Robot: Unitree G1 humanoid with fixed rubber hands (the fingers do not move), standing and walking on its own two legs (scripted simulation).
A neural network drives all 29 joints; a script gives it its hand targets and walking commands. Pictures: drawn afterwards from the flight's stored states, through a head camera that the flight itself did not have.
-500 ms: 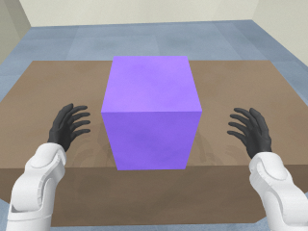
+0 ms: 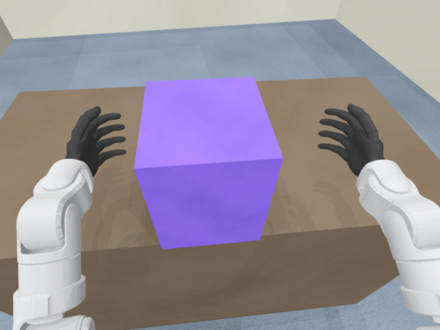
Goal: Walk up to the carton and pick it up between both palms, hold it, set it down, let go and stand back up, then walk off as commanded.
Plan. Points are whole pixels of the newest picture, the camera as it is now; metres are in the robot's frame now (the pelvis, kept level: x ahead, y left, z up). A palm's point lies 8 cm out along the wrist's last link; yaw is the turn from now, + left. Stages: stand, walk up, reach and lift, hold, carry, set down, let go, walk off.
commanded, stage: reach and lift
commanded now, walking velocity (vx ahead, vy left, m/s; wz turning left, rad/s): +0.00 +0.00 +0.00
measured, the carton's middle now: (206, 165) +0.39 +0.04 +0.08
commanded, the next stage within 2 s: none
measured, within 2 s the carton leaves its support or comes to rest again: neither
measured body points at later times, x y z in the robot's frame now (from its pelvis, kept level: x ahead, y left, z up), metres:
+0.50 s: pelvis -0.01 +0.00 +0.00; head -0.02 +0.01 +0.45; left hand +0.41 +0.23 +0.23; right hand +0.42 -0.19 +0.22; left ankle -0.01 +0.12 -0.75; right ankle +0.01 -0.12 -0.75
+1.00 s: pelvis -0.01 +0.00 +0.00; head -0.02 +0.02 +0.45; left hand +0.41 +0.20 +0.18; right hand +0.41 -0.21 +0.18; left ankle -0.01 +0.12 -0.75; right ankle +0.01 -0.12 -0.75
